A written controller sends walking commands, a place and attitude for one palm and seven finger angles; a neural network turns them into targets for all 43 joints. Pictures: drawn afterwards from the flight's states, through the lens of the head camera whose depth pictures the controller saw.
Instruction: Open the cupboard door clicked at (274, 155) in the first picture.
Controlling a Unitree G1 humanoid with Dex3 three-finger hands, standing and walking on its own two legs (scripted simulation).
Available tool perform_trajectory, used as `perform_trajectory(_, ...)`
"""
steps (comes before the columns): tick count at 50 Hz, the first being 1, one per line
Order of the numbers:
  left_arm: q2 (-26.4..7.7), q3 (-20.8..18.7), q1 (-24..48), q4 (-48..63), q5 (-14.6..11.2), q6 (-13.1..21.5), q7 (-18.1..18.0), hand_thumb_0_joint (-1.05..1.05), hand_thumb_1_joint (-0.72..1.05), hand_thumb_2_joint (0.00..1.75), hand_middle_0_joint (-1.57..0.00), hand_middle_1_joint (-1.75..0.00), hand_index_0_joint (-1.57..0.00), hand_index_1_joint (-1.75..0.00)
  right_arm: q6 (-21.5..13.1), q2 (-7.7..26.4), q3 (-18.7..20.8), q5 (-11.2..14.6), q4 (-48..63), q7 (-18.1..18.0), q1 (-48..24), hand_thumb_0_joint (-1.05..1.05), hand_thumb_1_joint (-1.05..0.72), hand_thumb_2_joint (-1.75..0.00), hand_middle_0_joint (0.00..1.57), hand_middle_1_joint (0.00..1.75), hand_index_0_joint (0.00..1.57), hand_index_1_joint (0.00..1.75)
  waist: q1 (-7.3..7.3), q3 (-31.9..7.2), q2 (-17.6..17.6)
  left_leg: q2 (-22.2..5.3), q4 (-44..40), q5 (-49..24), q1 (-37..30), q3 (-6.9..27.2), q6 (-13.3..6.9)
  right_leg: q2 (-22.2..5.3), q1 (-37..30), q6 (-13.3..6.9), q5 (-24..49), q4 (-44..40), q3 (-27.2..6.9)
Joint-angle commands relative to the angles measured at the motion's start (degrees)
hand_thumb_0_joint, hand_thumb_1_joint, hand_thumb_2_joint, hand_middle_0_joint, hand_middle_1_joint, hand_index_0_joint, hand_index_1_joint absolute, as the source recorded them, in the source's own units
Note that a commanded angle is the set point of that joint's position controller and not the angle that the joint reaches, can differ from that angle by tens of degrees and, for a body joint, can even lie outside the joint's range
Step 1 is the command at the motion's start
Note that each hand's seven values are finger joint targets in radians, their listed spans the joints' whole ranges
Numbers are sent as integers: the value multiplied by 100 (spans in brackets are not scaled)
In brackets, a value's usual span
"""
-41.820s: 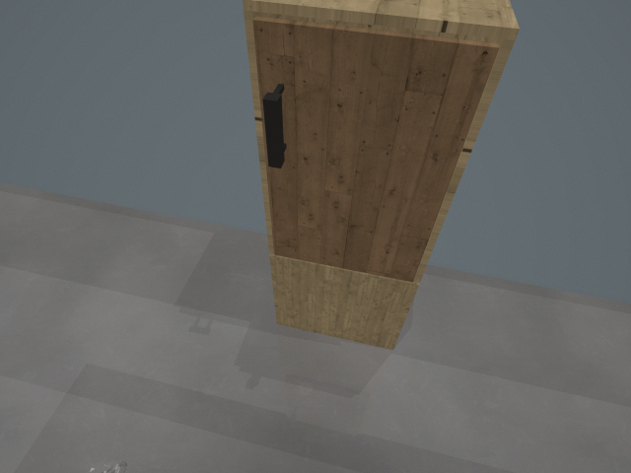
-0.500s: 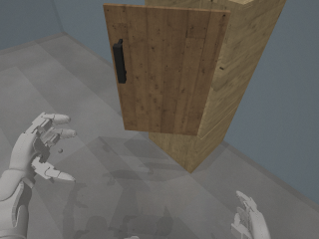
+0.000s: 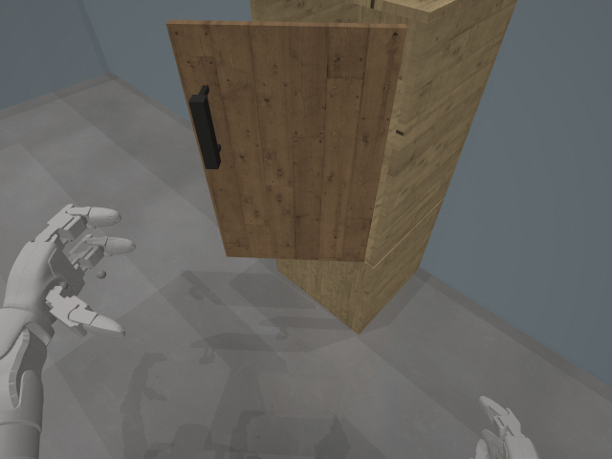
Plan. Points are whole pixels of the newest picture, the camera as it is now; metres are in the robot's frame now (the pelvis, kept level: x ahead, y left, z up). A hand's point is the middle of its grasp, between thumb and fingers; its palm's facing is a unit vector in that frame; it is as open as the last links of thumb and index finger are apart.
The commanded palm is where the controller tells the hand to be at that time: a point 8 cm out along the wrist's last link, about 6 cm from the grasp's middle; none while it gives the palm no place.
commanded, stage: raise the hand with hooked fingers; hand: left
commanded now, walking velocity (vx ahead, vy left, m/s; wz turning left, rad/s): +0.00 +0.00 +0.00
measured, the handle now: (208, 127) +0.64 +0.23 +0.10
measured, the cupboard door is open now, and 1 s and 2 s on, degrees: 40 40 40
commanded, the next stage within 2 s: move the hooked fingers beside the handle in 0.22 s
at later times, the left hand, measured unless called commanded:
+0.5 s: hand (104, 260) +0.31 +0.27 +0.12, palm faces +0.05 -1.00 -0.01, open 14.0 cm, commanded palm +0.29 +0.32 +0.12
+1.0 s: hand (143, 202) +0.41 +0.26 +0.12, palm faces +0.01 -1.00 -0.01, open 14.0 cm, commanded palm +0.39 +0.32 +0.12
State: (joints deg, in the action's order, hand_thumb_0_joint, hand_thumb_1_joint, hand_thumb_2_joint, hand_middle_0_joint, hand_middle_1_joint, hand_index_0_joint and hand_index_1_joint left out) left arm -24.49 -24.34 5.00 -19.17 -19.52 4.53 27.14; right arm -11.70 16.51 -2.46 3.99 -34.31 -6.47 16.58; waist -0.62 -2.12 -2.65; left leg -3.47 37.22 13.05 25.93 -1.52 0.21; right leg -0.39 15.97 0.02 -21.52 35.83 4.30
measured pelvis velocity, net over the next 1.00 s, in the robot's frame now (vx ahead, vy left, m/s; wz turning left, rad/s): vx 0.00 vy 0.01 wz -0.02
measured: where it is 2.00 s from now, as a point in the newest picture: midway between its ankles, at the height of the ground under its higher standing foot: outside the picture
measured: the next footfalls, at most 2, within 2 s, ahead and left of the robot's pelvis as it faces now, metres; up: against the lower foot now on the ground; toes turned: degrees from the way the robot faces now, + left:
none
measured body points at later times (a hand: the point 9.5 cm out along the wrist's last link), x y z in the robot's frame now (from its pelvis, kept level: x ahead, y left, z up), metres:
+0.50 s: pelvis +0.00 +0.00 +0.00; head +0.00 -0.01 +0.45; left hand +0.30 +0.32 +0.13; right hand +0.17 -0.25 -0.08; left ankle +0.07 +0.12 -0.72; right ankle -0.03 -0.12 -0.72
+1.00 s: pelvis +0.00 +0.01 -0.01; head +0.04 +0.01 +0.44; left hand +0.41 +0.32 +0.12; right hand +0.08 -0.26 -0.11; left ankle +0.07 +0.12 -0.72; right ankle -0.03 -0.12 -0.72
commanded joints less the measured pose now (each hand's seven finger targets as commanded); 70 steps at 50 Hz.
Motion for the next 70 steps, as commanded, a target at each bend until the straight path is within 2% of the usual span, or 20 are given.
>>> perform_trajectory(1, -1729, -708, 1514, 1285, -184, 470, -109, 0, -50, 30, -30, -120, -30, -120, -375, 676, 296, -34, 888, -46, -523, 0, -90, -90, 20, 30, 20, 30, -61, -1102, -249, 337, -423, -429, -1496, 188, -215, 211, 646, -26, 1179, -691, -194)
perform_trajectory(5, -1647, -636, 1507, 1073, -238, 415, -28, 0, -50, 30, -30, -120, -30, -120, -366, 682, 293, -17, 864, -67, -542, 0, -90, -90, 20, 30, 20, 30, -50, -1010, 3, 337, -372, -394, -1369, 157, -228, 185, 645, 19, 1228, -722, -271)
perform_trajectory(7, -1554, -515, 1577, 1113, -212, 389, 5, 0, -50, 30, -30, -120, -30, -120, -357, 674, 287, -2, 856, -71, -553, 0, -90, -90, 20, 30, 20, 30, -40, -1027, -252, 346, -369, -424, -1425, 147, -218, 177, 687, 7, 1274, -694, -251)
perform_trajectory(14, -1610, -599, 1580, 1124, -269, 421, -4, 0, -50, 30, -30, -120, -30, -120, -335, 661, 279, -14, 881, -62, -569, 0, -90, -90, 20, 30, 20, 30, -75, -1097, 43, 348, -323, -558, -1426, 164, -226, 192, 584, 11, 1437, -654, -255)
perform_trajectory(16, -1625, -593, 1618, 1134, -213, 430, -12, 0, -50, 30, -30, -120, -30, -120, -330, 658, 278, -15, 879, -58, -578, 0, -90, -90, 20, 30, 20, 30, -65, -1153, -150, 346, -337, -575, -1469, 155, -211, 191, 640, 6, 1475, -612, -224)
perform_trajectory(19, -1747, -583, 2233, 732, -198, 430, -16, 0, -50, 30, -30, -120, -30, -120, -274, 699, 262, -13, 748, -107, -526, 0, -90, -90, 20, 30, 20, 30, 57, -877, 51, 341, -308, -388, -1311, 172, -214, 196, 804, 14, 1255, -675, -269)
perform_trajectory(21, -1601, -353, 2598, 573, -121, 445, 13, 0, -50, 30, -30, -120, -30, -120, -262, 686, 255, -4, 739, -126, -532, 0, -90, -90, 20, 30, 20, 30, 104, -941, -234, 346, -322, -272, -1378, 181, -204, 181, 936, -2, 1104, -660, -265)
perform_trajectory(24, -1504, -67, 3341, 315, -51, 508, -12, 0, -50, 30, -30, -120, -30, -120, -226, 703, 248, -7, 657, -175, -474, 0, -90, -90, 20, 30, 20, 30, 230, -975, -91, 336, -301, -109, -1399, 240, -219, 195, 1061, -27, 829, -684, -257)
perform_trajectory(25, -1714, -249, 3339, 139, -6, 529, -36, 0, -50, 30, -30, -120, -30, -120, -219, 737, 276, -18, 616, -174, -431, 0, -90, -90, 20, 30, 20, 30, 186, -1111, -84, 322, -282, -179, -1433, 262, -215, 188, 1029, -31, 899, -657, -262)
perform_trajectory(32, -1777, -168, 3815, -616, 204, 588, -144, 0, -50, 30, -30, -120, -30, -120, -30, 769, 280, -43, 590, -76, -288, 0, -90, -90, 20, 30, 20, 30, 140, -1365, -281, 309, -258, -327, -1348, 288, -188, 197, 1026, -82, 1051, -463, -169)
perform_trajectory(34, -2054, -418, 3836, -922, 222, 594, -222, 0, -50, 30, -30, -120, -30, -120, 50, 805, 301, -64, 574, -61, -179, 0, -90, -90, 20, 30, 20, 30, 112, -1369, 15, 306, -218, -299, -1195, 284, -205, 214, 950, -76, 1006, -468, -190)
perform_trajectory(38, -2004, -220, 4519, -1100, 371, 745, -269, 0, -50, 30, -30, -120, -30, -120, 173, 836, 327, -73, 576, -13, -36, 0, -90, -90, 20, 30, 20, 30, 235, -1512, -332, 269, -187, -346, -1303, 314, -187, 240, 1185, -92, 1004, -359, -151)
perform_trajectory(40, -2217, -426, 4469, -1166, 376, 865, -288, 0, -50, 30, -30, -120, -30, -120, 215, 886, 371, -96, 568, 4, 82, 0, -90, -90, 20, 30, 20, 30, 195, -1794, -234, 250, -120, -538, -1388, 331, -191, 265, 1103, -102, 1175, -295, -157)
perform_trajectory(42, -2041, -266, 4559, -1330, 387, 907, -262, 0, -50, 30, -30, -120, -30, -120, 275, 878, 382, -87, 540, 25, 143, 0, -90, -90, 20, 30, 20, 30, 255, -1737, -286, 243, -102, -544, -1391, 316, -192, 278, 1218, -92, 1199, -283, -150)
perform_trajectory(48, -2283, -247, 5336, -2068, 542, 957, -288, 0, -50, 30, -30, -120, -30, -120, 474, 961, 415, -96, 382, 18, 400, 0, -90, -90, 20, 30, 20, 30, 433, -1596, -199, 207, -60, -318, -1193, 360, -209, 283, 1549, -78, 923, -260, -137)
perform_trajectory(55, -2784, -578, 5762, -2603, 672, 1287, -263, 0, -50, 30, -30, -120, -30, -120, 666, 1020, 458, -167, 273, 75, 700, 0, -90, -90, 20, 30, 20, 30, 419, -2200, -356, 197, 195, -867, -1297, 346, -212, 311, 1488, -90, 1413, -57, -177)
perform_trajectory(58, -2693, -358, 6107, -3040, 732, 1253, -171, 0, -50, 30, -30, -120, -30, -120, 774, 1021, 447, -149, 242, 82, 753, 0, -90, -90, 20, 30, 20, 30, 584, -1838, -353, 188, 239, -673, -1057, 313, -232, 317, 1770, -59, 1276, -68, -183)
perform_trajectory(66, -3434, -618, 6811, -3874, 917, 1319, -84, 0, -50, 30, -30, -120, -30, -120, 995, 1140, 443, -170, 116, 34, 1066, 0, -90, -90, 20, 30, 20, 30, 795, -2005, -286, 167, 498, -648, -690, 308, -274, 334, 2011, -20, 1228, 47, -264)
perform_trajectory(68, -3426, -519, 7089, -3785, 982, 1373, -35, 0, -50, 30, -30, -120, -30, -120, 1036, 1133, 446, -191, 102, 45, 1142, 0, -90, -90, 20, 30, 20, 30, 836, -2266, -549, 158, 572, -852, -861, 334, -259, 342, 2089, -24, 1339, 130, -251)
perform_trajectory(70, -3604, -660, 7025, -3969, 980, 1406, 12, 0, -50, 30, -30, -120, -30, -120, 1092, 1152, 458, -197, 91, 44, 1231, 0, -90, -90, 20, 30, 20, 30, 842, -2447, -439, 138, 668, -959, -859, 321, -266, 364, 2097, -9, 1428, 173, -255)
